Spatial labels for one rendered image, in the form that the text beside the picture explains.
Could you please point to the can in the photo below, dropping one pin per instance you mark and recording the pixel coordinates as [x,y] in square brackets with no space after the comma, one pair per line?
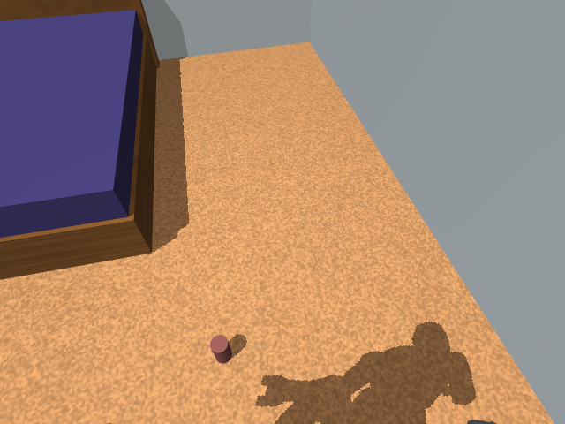
[221,349]

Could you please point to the bed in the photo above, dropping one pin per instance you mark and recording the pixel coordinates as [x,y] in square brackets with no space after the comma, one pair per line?
[77,128]

